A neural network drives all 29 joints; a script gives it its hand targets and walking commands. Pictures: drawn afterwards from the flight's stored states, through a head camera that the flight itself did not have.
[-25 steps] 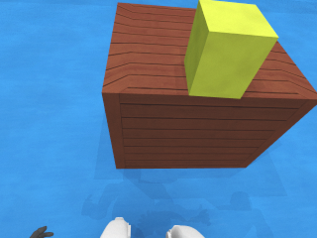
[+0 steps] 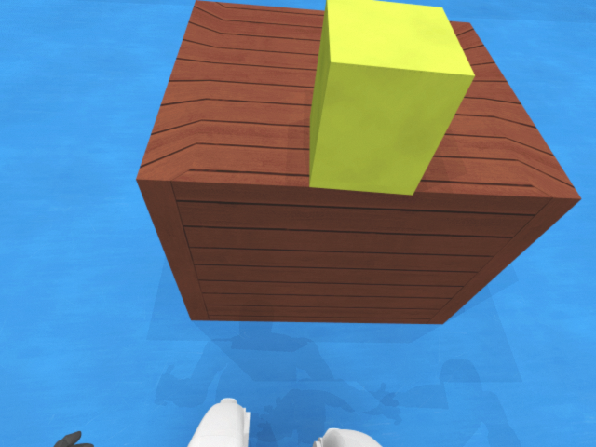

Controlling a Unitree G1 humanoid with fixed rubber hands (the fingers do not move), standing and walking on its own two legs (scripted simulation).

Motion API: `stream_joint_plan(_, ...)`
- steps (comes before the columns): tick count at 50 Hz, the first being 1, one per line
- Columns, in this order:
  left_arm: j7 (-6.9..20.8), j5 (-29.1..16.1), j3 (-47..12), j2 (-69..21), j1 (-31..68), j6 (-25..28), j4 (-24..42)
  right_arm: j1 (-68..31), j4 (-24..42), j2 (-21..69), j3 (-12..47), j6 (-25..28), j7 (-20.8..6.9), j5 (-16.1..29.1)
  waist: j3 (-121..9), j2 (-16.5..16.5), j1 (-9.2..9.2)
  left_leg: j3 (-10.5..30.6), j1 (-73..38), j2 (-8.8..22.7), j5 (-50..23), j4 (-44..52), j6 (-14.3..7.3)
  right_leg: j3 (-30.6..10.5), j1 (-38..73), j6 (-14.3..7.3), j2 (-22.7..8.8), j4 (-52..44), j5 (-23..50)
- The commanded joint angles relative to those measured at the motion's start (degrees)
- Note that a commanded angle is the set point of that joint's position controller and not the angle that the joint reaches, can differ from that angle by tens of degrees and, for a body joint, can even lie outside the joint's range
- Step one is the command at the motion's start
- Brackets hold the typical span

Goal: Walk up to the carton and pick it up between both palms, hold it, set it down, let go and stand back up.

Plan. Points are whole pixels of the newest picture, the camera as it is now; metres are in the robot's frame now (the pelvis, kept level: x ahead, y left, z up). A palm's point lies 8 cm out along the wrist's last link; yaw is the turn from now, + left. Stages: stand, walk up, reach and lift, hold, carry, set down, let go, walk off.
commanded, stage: walk up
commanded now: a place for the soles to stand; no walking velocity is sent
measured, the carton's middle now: (372, 101) +0.66 -0.13 +0.08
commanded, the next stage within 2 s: none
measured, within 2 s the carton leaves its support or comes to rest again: neither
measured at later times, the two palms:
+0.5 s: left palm out of the picture +0.09 +0.21 -0.13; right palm out of the picture +0.02 -0.46 -0.09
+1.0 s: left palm out of the picture +0.08 +0.12 -0.14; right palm out of the picture +0.02 -0.54 -0.10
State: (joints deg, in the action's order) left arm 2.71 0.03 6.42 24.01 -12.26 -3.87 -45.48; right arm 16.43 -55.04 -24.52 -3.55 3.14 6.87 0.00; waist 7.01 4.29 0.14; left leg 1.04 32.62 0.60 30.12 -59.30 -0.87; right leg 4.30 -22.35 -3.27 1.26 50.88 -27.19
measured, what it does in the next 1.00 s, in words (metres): steps to the right: left foot, then right foot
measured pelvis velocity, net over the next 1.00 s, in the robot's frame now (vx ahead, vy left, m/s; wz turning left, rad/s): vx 0.00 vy -0.19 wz -0.02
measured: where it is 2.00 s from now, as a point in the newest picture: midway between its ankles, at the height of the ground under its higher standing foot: outside the picture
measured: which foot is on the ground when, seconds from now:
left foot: up 0.00-0.02, down 0.04-0.36, up 0.38-0.58, down 0.60-1.00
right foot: down 0.00-0.06, up 0.08-0.34, down 0.36-0.64, up 0.66-0.86, down 0.88-1.00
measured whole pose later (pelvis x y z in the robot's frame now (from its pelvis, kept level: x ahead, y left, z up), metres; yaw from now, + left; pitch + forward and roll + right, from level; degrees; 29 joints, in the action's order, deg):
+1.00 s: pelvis +0.00 -0.19 -0.02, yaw -1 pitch -4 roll +0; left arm 2.9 0.0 4.9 23.8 -11.7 -3.8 -49.3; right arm 16.6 -53.9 -24.8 -3.4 2.7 5.3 0.0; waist 7.6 3.5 0.1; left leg 3.1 34.7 2.1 28.8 -69.0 -0.9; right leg 0.1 -24.9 -0.1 0.1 59.7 -31.3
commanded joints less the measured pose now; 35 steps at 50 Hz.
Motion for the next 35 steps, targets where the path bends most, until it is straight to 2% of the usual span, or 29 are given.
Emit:
stream_joint_plan(1, -1.2, 3.9, 2.1, 11.8, 6.2, 1.7, 9.5, 16.6, -1.6, -12.6, -4.0, 2.9, 1.2, 0.0, -13.5, 2.9, 4.46, -6.9, -22.6, -1.1, -21.5, 25.8, -5.1, -10.8, 1.3, -3.2, -5.8, -2.7, 47.0)
stream_joint_plan(2, -0.7, 3.0, 1.1, 9.1, 7.1, 1.9, 11.6, 21.3, -2.0, -17.4, -6.0, 3.0, 1.7, -1.8, -17.5, -10.0, 7.13, 4.5, -35.8, 5.5, -23.4, 25.6, -6.9, -7.6, -12.0, -0.9, -3.0, 8.4, 28.1)
stream_joint_plan(3, -0.6, 3.2, 1.2, 7.7, 7.2, 1.6, 11.6, 19.2, 0.5, -24.0, -7.6, 3.1, 2.3, -2.4, -17.5, -20.8, 6.66, 35.3, -38.2, 20.8, -16.3, 34.8, -13.2, -8.2, -23.2, 2.4, 2.8, 15.6, -4.6)
stream_joint_plan(4, -0.9, 3.7, 2.3, 13.9, 6.3, 0.1, 9.1, 14.5, 1.5, -25.6, -8.0, 2.7, 2.5, -1.4, -16.2, -12.4, 5.91, 41.5, -31.0, 26.0, -8.6, 35.4, -20.5, -13.6, -20.4, 4.2, -0.8, 23.2, -9.8)
stream_joint_plan(5, -0.7, 3.6, 2.6, 15.0, 5.2, -0.1, 8.0, 10.9, 2.2, -24.3, -7.2, 2.6, 2.5, -1.0, -11.4, -8.4, 4.02, 39.5, -26.5, 24.9, -8.0, 34.1, -21.2, -15.1, -21.6, 4.2, -1.3, 26.9, -10.2)
stream_joint_plan(7, -0.1, 4.6, 3.4, 15.4, 2.6, -0.3, 5.8, 3.3, 4.0, -21.9, -6.3, 2.7, 2.6, -0.8, -6.4, -5.6, 0.67, 34.8, -15.4, 25.0, -10.0, 31.4, -20.0, -15.8, -19.3, 4.0, -5.6, 30.0, -7.8)
stream_joint_plan(8, 0.3, 4.6, 3.7, 15.5, 0.7, -0.3, 5.3, 2.7, 3.9, -21.7, -5.8, 2.7, 2.1, -1.4, -6.9, -5.8, 0.0, 29.8, -12.6, 21.6, -8.0, 29.9, -18.2, -15.5, -16.3, 3.5, -4.8, 27.9, -6.3)
stream_joint_plan(10, 1.3, 4.4, 3.9, 15.1, 0.7, -0.3, 6.1, 2.9, 5.0, -22.5, -6.2, 2.8, 1.9, -2.3, -8.0, -6.5, 0.47, 25.4, -8.8, 20.2, -7.4, 28.2, -16.9, -13.5, -13.6, 3.1, -6.0, 25.1, -3.6)
stream_joint_plan(11, 1.7, 4.5, 4.3, 14.3, 1.1, -0.1, 6.6, 3.3, 5.4, -22.7, -6.3, 2.9, 1.7, -2.9, -6.1, -9.5, 0.05, 23.0, -7.6, 18.7, -6.5, 28.9, -15.5, -12.0, -12.6, 2.8, -5.8, 20.9, -4.7)
stream_joint_plan(13, 2.3, 4.2, 4.7, 14.9, 2.5, -0.2, 7.5, 1.8, 5.7, -24.2, -7.2, 2.6, 1.5, -3.4, -6.7, -13.1, 1.22, 24.1, -6.1, 20.1, 5.1, 30.9, -15.8, -11.2, -12.0, 2.7, -7.5, 12.0, -6.3)
stream_joint_plan(14, 2.5, 4.1, 4.7, 14.4, 1.6, -0.2, 7.2, -0.7, 6.4, -24.5, -7.2, 2.6, 1.4, -3.4, -4.9, -16.2, -0.24, 23.3, -3.9, 20.0, 4.1, 30.2, -15.6, -10.6, -9.8, 2.4, -7.8, 9.4, -5.5)
stream_joint_plan(15, 2.8, 4.0, 5.6, 14.3, -1.5, 0.3, 5.1, -2.1, 6.8, -24.4, -6.7, 2.2, 1.2, -3.5, -5.5, -12.8, -2.23, 19.6, 0.9, 17.6, 4.2, 27.2, -14.2, -8.4, -2.9, 1.7, -7.1, 2.3, -3.2)
stream_joint_plan(16, 2.7, 4.2, 6.2, 14.3, -9.0, 0.6, 3.3, -3.7, 7.3, -22.9, -6.3, 1.8, 0.8, -3.2, -8.1, -10.6, -6.35, 11.4, 5.7, 14.2, 4.1, 20.0, -10.3, -6.4, 7.7, 1.7, -4.8, -4.2, -1.0)
stream_joint_plan(17, 2.4, 5.5, 7.3, 15.3, -16.7, 0.8, 0.1, -4.1, 7.2, -18.7, -5.2, 1.1, 0.7, -3.2, -10.9, 2.2, -10.83, 3.2, 18.6, 8.7, 8.8, 4.2, -6.4, -8.4, 21.7, 0.2, -2.1, -9.6, -8.1)
stream_joint_plan(18, 2.0, 5.7, 6.8, 18.1, -15.9, 0.9, 1.6, -3.1, 7.8, -10.8, -2.4, 0.4, 1.1, -2.3, -4.0, 26.4, -12.57, -4.4, 30.8, -3.9, 15.5, -19.3, -2.1, -31.2, 13.5, 0.0, -10.6, -28.1, -21.0)
stream_joint_plan(19, 1.4, 4.4, 6.4, 20.7, -4.6, 0.5, 4.6, -11.8, 10.2, -13.4, -3.0, 0.2, 2.5, -1.3, 3.7, 17.1, -11.41, 7.1, 25.8, -5.6, 8.8, -20.3, -2.0, -43.0, -3.5, -0.1, -15.1, -42.0, -26.0)
stream_joint_plan(20, 0.6, 3.9, 5.9, 19.8, 1.3, 0.6, 7.2, -9.3, 8.7, -16.4, -3.7, 0.7, 2.3, -0.7, 4.0, 7.0, -7.32, 6.7, 17.9, -3.6, 1.9, -20.1, -2.2, -43.7, -8.1, 1.6, -15.1, -43.4, -25.6)
stream_joint_plan(21, 0.0, 4.0, 5.6, 18.9, 3.7, 1.0, 7.0, -5.6, 6.2, -16.2, -3.6, 1.0, 1.6, 0.1, 4.1, 3.9, -4.62, 4.7, 16.1, -2.2, -0.1, -19.4, -1.9, -41.1, -4.6, 1.6, -14.5, -40.1, -16.9)
stream_joint_plan(23, -0.8, 4.0, 4.5, 16.2, 3.7, 1.2, 5.5, 0.7, 2.1, -17.4, -4.4, 1.0, 1.1, 0.2, -0.4, 4.2, -2.6, 1.7, 11.8, 0.1, -0.5, -13.6, -1.6, -33.0, 3.3, -0.1, -13.9, -31.6, -4.3)
stream_joint_plan(25, -0.7, 4.8, 3.4, 15.9, 0.6, 1.1, 5.9, 2.4, 1.2, -16.5, -4.0, 1.1, 0.8, 0.9, -3.8, 8.2, -3.51, -2.1, 7.2, 1.0, 2.9, -4.6, -2.3, -30.3, 6.9, -4.6, -14.8, -27.0, 7.8)
stream_joint_plan(26, -0.8, 5.1, 3.3, 15.8, 1.1, 0.9, 5.9, 2.2, 1.7, -15.7, -3.7, 1.5, 0.6, 0.6, -4.0, 6.4, -3.64, -4.4, 4.0, 1.0, 2.7, 1.2, -2.4, -26.9, 6.7, -7.0, -14.9, -24.5, 15.7)
stream_joint_plan(27, -0.8, 5.1, 2.7, 14.7, 0.1, 0.9, 6.1, 4.5, 0.8, -15.8, -3.8, 1.8, 0.6, 0.8, -4.8, 6.0, -3.77, -4.1, -0.1, 0.6, 2.1, 5.3, -2.7, -26.7, 7.1, -6.1, -14.9, -22.1, 25.1)
stream_joint_plan(29, -0.4, 5.0, 2.7, 13.7, 6.4, 0.7, 8.2, 13.5, -1.7, -13.1, -3.7, 2.6, 0.8, 0.5, -9.7, 6.3, 1.96, -4.2, -17.0, 0.5, -10.4, 22.0, -4.9, -17.5, -0.1, -5.9, -9.9, -11.1, 32.2)
stream_joint_plan(30, -0.2, 3.6, 1.9, 11.9, 7.4, 0.8, 9.3, 16.6, -1.2, -15.5, -4.9, 2.9, 1.1, -0.8, -13.9, -1.6, 4.54, -1.7, -28.7, 0.9, -16.4, 24.1, -4.9, -11.3, -7.0, -3.6, -6.1, 0.2, 31.9)
stream_joint_plan(31, -0.2, 3.1, 0.7, 8.6, 6.2, 1.1, 10.0, 17.2, -0.2, -21.6, -6.7, 3.1, 1.8, -2.4, -16.3, -14.3, 5.58, 21.5, -35.7, 13.8, -15.2, 28.0, -9.8, -7.1, -21.9, 1.4, -0.9, 13.7, 13.5)
stream_joint_plan(32, -0.4, 3.3, 1.8, 11.1, 5.3, 0.6, 8.8, 14.5, 2.2, -26.7, -7.7, 2.8, 2.3, -1.7, -16.4, -15.6, 5.13, 42.4, -30.8, 26.2, -11.6, 34.0, -19.2, -10.7, -23.0, 4.1, 1.1, 20.1, -10.4)
stream_joint_plan(33, -0.4, 4.2, 2.5, 14.7, 5.5, -0.5, 7.4, 10.3, 2.9, -26.2, -7.6, 2.8, 2.3, -1.3, -11.9, -9.2, 3.61, 42.5, -23.3, 27.5, -9.8, 33.4, -21.5, -15.1, -20.6, 3.2, -1.9, 24.8, -12.7)
stream_joint_plan(34, -0.2, 4.3, 2.7, 14.9, 4.0, -0.3, 6.9, 7.3, 3.4, -24.1, -6.8, 2.6, 2.2, -1.1, -8.7, -6.0, 1.9, 39.1, -19.6, 25.8, -7.9, 32.5, -21.1, -14.9, -19.6, 3.2, -3.1, 26.2, -11.3)
stream_joint_plan(35, 0.1, 4.4, 3.1, 15.7, 4.1, -0.2, 6.3, 4.4, 3.7, -23.1, -6.7, 2.6, 2.2, -1.3, -6.1, -7.3, 1.27, 36.1, -16.2, 25.6, -9.9, 30.7, -20.1, -14.6, -20.4, 3.3, -4.8, 27.9, -9.4)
